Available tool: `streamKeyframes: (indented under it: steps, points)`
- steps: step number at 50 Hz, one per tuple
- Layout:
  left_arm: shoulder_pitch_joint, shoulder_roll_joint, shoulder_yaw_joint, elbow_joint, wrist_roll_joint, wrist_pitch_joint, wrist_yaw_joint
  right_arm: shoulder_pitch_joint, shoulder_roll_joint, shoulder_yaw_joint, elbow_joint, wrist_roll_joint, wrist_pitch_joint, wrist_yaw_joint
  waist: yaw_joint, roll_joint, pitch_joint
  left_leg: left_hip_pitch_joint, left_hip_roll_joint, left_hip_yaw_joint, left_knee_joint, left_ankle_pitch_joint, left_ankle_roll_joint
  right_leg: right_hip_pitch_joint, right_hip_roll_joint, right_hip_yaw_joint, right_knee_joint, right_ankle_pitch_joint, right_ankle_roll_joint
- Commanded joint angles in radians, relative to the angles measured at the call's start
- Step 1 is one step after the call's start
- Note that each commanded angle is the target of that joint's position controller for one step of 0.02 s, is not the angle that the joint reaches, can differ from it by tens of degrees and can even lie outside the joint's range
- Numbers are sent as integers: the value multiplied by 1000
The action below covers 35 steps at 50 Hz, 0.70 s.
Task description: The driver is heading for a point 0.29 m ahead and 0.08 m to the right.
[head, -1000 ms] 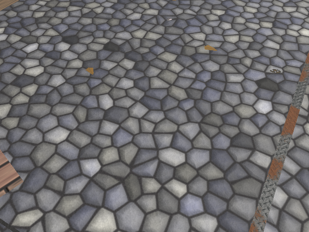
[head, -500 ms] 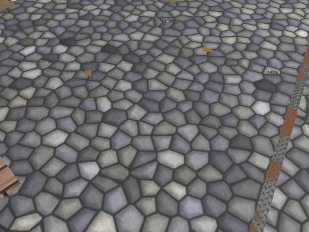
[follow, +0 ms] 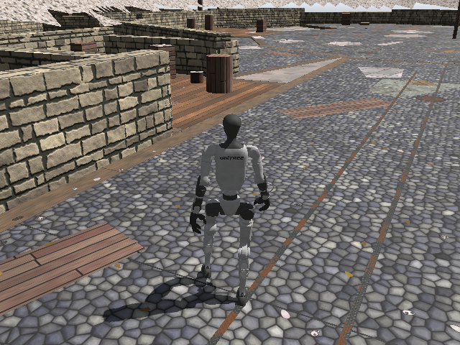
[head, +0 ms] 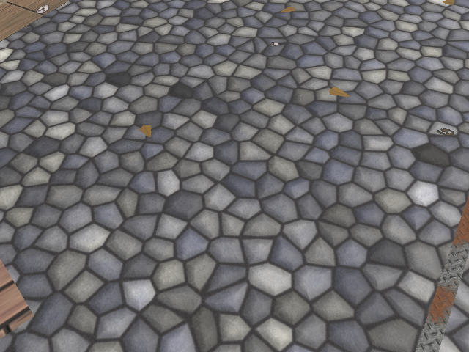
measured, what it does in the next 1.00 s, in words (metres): walks ahead: left foot, then right foot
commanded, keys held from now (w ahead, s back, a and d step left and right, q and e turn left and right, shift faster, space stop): w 0.06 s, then w+e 0.08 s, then no key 0.86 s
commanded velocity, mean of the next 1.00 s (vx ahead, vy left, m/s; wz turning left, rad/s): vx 0.17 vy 0.00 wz -0.05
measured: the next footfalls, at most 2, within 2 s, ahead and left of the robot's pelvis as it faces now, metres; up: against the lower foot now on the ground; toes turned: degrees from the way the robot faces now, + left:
left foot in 0.20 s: +0.32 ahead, +0.14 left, +0.00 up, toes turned +0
right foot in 0.60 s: +0.34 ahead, -0.09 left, +0.00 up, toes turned -4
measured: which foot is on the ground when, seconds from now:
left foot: up 0.00-0.18, down 0.20-1.00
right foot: down 0.00-0.22, up 0.24-0.58, down 0.60-1.00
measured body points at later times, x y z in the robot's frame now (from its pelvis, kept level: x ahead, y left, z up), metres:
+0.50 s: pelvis +0.23 +0.06 +0.00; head +0.26 +0.06 +0.44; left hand +0.35 +0.31 -0.14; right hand +0.28 -0.20 -0.14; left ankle +0.28 +0.14 -0.75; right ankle +0.29 -0.10 -0.71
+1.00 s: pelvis +0.30 +0.03 -0.01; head +0.32 +0.03 +0.44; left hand +0.39 +0.28 -0.15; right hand +0.34 -0.23 -0.16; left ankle +0.28 +0.14 -0.75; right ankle +0.30 -0.09 -0.75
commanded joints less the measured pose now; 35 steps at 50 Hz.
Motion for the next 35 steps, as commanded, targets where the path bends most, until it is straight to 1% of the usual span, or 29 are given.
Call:
streamKeyframes:
  steps: [1, 4, 6, 7, 8, 9, 10, 11, 12, 13, 14, 15, 16, 17, 18, 19, 20, 21, 22, 24, 26, 28, 29, 30, 31, 32, 33, 34, 35]
  points:
    - [32, 184, 31, -43, -5, -5, 16, -181, -10, 14, -101, 3, -14, 13, 9, -105, 135, -29, -32, 43, -168, 111, -11, -99, -233, 118, -118, 293, -117]
    - [78, 177, 35, -30, -17, 0, 17, -258, -20, 19, -133, 8, -20, 29, 14, -100, 164, -13, -46, 31, -254, 123, 12, -42, -269, 116, -103, 325, -119]
    - [71, 188, 43, -35, -23, 8, 19, -264, -42, 14, -150, 9, -29, 38, -16, -105, 154, 8, -56, 14, -300, 79, 32, 28, -297, 132, -50, 422, -110]
    - [54, 202, 49, -43, -22, 11, 20, -233, -64, 6, -148, 7, -33, 39, -46, -116, 125, 66, -73, 16, -316, 49, 44, 50, -303, 135, -2, 536, -100]
    - [30, 222, 56, -53, -16, 18, 22, -166, -93, -7, -133, 2, -36, 37, -88, -145, 71, 164, -108, 38, -315, 24, 57, 70, -294, 122, 88, 749, -83]
    - [13, 222, 57, -62, -8, 29, 22, -17, -133, -29, -88, -3, -37, 31, -162, -160, -31, 357, -144, 65, -325, 54, 82, 54, -254, 93, 260, 916, -52]
    - [7, 203, 50, -79, -1, 31, 21, 145, -176, -45, -45, -15, -37, 22, -228, -153, -150, 635, -75, 8, -295, 198, 120, -90, -204, 74, 482, 829, -9]
    - [108, 90, 20, -100, 10, 21, 14, 287, -265, -62, -12, -54, -32, 14, -196, 70, -342, 1064, 206, -349, -260, 401, 259, -464, -55, 31, 878, 320, 59]
    - [186, 55, 8, -58, -10, 2, 9, 289, -216, -44, 0, -45, -23, 21, -173, 218, -515, 1132, 347, -666, -397, 500, 371, -561, 64, 169, 1143, -377, 80]
    - [116, 149, 37, -71, -33, -10, 8, 194, -159, -25, -13, -26, -19, 25, -159, 143, -375, 951, 296, -523, -421, 500, 323, -597, 1, 228, 1212, -354, 69]
    - [22, 159, 41, -97, -44, -12, 13, 92, -106, -9, -29, -21, -18, 22, -130, 91, -214, 783, 249, -345, -432, 533, 279, -633, -52, 165, 1184, -304, 66]
    - [-25, 147, 44, -106, -35, -5, 23, 30, -74, 3, -25, -23, -24, 26, -96, 10, -126, 623, 199, -239, -472, 557, 249, -607, -92, 133, 1113, -249, 70]
    - [-30, 145, 54, -108, -24, 10, 30, -5, -49, 11, -21, -27, -31, 27, -63, 16, -90, 514, 158, -171, -510, 532, 226, -550, -126, 123, 1044, -210, 68]
    - [-8, 122, 54, -105, -20, 27, 33, -16, -45, 14, -9, -40, -32, 31, -40, 32, -79, 427, 140, -133, -540, 520, 221, -474, -135, 117, 1005, -178, 66]
    - [13, 90, 50, -101, -15, 42, 35, -19, -41, 16, 4, -51, -35, 33, -22, 32, -81, 366, 132, -106, -559, 544, 233, -419, -136, 109, 961, -154, 68]
    - [19, 72, 47, -105, -12, 53, 38, -28, -45, 18, 15, -57, -39, 32, -4, 39, -77, 322, 121, -72, -572, 563, 242, -385, -139, 104, 891, -132, 73]
    - [0, 70, 46, -119, -9, 59, 42, -42, -58, 18, 23, -61, -39, 27, 7, 51, -73, 299, 111, -48, -579, 566, 244, -371, -140, 99, 801, -107, 78]
    - [-32, 74, 44, -133, -4, 64, 45, -53, -72, 17, 27, -61, -37, 20, 7, 61, -77, 292, 103, -29, -581, 553, 241, -355, -143, 94, 710, -70, 81]
    - [-72, 82, 42, -146, 0, 67, 46, -50, -86, 14, 32, -56, -31, 13, -4, 66, -88, 297, 97, -19, -583, 509, 235, -337, -143, 88, 636, -19, 83]
    - [-126, 113, 47, -160, -1, 79, 44, -20, -113, 10, 49, -47, -14, 0, -27, 62, -104, 312, 101, -33, -597, 331, 226, -304, -131, 77, 547, 58, 88]
    - [-166, 131, 53, -168, -2, 91, 43, -5, -115, 13, 63, -38, 2, -6, -37, 52, -78, 301, 102, -61, -608, 83, 211, -276, -124, 72, 473, 82, 82]
    - [-182, 133, 57, -166, 8, 91, 43, -3, -90, 23, 72, -23, 13, -9, -27, 33, -37, 273, 67, -71, -582, -156, 167, -212, -106, 52, 339, 123, 59]
    - [-193, 143, 58, -170, 18, 90, 44, 30, -62, 33, 86, -22, 16, -9, -28, 11, -12, 266, 37, -70, -557, -223, 125, -185, -122, 72, 258, 173, 46]
    - [-195, 180, 63, -177, 20, 87, 48, 70, -42, 41, 96, -32, 16, -10, -50, -43, -5, 257, -7, -49, -502, -275, 78, -155, -182, 134, 219, 301, 27]
    - [-231, 249, 75, -178, 5, 86, 53, 169, -43, 35, 109, -38, 16, -10, -137, -169, 3, 252, -88, 11, -477, -294, 43, -175, -216, 173, 232, 310, -18]
    - [-245, 189, 67, -164, -4, 83, 44, 161, -36, 39, 115, -41, 26, -19, -124, -197, -9, 362, -98, 43, -471, -246, 23, -274, -190, 162, 202, 128, -23]
    - [-258, 149, 60, -162, -3, 78, 36, 124, -60, 34, 111, -38, 36, -25, -106, -161, 18, 393, -95, 43, -459, -211, 17, -312, -157, 142, 191, 71, 0]
    - [-269, 143, 58, -159, 3, 72, 32, 112, -65, 33, 113, -32, 45, -32, -101, -134, 13, 405, -88, 39, -448, -183, 22, -310, -141, 125, 198, 109, 21]
    - [-272, 143, 58, -156, 3, 65, 30, 109, -68, 32, 115, -32, 51, -36, -97, -123, 4, 408, -84, 34, -442, -149, 26, -289, -132, 114, 212, 172, 30]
